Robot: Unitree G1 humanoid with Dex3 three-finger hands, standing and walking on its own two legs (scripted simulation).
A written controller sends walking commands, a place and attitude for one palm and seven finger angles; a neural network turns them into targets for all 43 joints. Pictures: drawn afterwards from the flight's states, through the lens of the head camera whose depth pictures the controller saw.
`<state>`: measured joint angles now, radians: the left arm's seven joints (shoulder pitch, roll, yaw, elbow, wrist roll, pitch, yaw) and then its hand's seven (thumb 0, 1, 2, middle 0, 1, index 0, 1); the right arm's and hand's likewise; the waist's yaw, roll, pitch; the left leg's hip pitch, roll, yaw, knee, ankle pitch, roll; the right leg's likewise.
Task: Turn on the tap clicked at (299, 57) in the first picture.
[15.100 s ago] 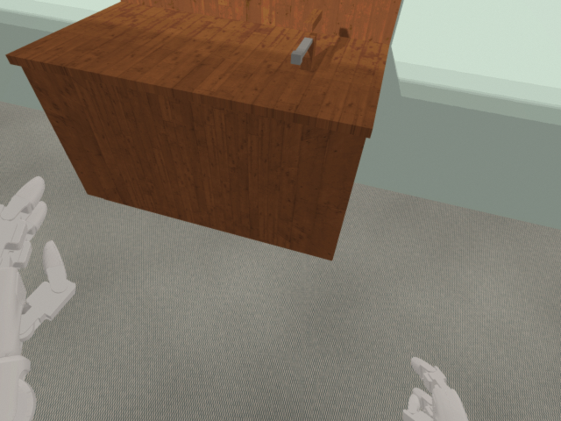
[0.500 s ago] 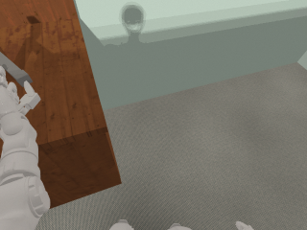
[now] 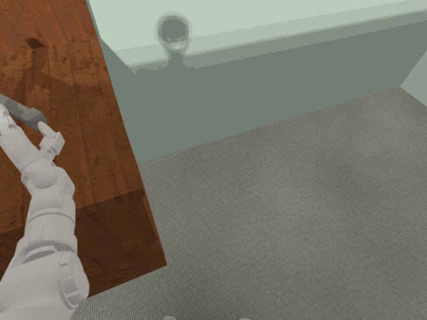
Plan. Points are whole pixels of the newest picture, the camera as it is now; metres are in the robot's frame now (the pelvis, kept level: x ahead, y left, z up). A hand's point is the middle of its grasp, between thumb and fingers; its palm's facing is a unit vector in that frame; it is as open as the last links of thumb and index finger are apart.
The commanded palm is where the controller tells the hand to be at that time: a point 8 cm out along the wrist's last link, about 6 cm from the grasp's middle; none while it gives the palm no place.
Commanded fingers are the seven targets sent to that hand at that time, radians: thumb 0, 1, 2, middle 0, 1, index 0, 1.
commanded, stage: push the lever round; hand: left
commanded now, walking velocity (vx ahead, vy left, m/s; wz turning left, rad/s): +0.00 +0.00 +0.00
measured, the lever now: (34, 119) +0.47 +0.34 +0.11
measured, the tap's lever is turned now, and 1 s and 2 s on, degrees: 39 57 76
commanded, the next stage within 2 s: lift the hand up off the lever in 1.44 s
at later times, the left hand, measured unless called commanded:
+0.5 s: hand (76, 120) +0.48 +0.27 +0.09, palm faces +0.77 -0.63 -0.08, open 8.2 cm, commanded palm +0.42 +0.28 +0.09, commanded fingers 0.00 0.90 0.90 -0.15 -0.15 -0.15 -0.15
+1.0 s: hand (85, 111) +0.50 +0.26 +0.10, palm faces +0.83 -0.55 -0.10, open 8.1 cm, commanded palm +0.45 +0.25 +0.09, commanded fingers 0.00 0.90 0.90 -0.15 -0.15 -0.15 -0.15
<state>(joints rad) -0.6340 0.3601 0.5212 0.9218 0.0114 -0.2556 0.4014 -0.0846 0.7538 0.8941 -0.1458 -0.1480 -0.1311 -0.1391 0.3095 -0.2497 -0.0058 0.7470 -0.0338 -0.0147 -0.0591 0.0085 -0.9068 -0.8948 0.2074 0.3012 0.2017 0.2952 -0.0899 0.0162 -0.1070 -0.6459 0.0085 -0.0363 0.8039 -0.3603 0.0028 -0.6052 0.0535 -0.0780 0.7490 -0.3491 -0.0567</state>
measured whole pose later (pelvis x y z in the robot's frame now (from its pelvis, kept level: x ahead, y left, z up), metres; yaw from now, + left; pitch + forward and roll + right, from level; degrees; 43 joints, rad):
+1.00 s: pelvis +0.02 +0.00 +0.00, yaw +1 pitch +16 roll -2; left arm -0.91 0.28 0.50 1.11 0.14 -0.18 0.81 0.01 0.90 0.90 -0.15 -0.15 -0.09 -0.14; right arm 0.35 -0.23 -0.04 0.80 -0.11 0.01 0.05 0.01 -0.91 -0.89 0.21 0.30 0.20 0.30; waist -0.13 0.03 -0.16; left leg -0.73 0.00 -0.06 0.83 -0.39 0.00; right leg -0.67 0.05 -0.10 0.77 -0.38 -0.06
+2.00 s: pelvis +0.04 +0.00 +0.00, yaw +1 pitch +18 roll -2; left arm -0.97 0.30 0.57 1.12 0.16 -0.09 0.83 0.01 0.90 0.90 -0.15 -0.15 -0.12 -0.13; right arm 0.40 -0.24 -0.05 0.79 -0.12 0.00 0.09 0.00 -0.91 -0.89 0.21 0.30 0.20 0.29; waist -0.16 0.05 -0.17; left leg -0.71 0.01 -0.05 0.80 -0.41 0.00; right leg -0.65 0.06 -0.09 0.72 -0.39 -0.06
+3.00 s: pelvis +0.03 -0.01 +0.01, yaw +1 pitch +14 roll -1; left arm -0.98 0.28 0.55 1.07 0.15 0.01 0.84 0.01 0.90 0.90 -0.15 -0.15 -0.15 -0.15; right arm 0.35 -0.24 -0.05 0.80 -0.10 -0.02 0.05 0.01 -0.91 -0.89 0.21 0.30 0.20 0.29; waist -0.14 0.05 -0.14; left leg -0.61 0.01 -0.06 0.73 -0.35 -0.01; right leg -0.56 0.05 -0.10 0.67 -0.35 -0.07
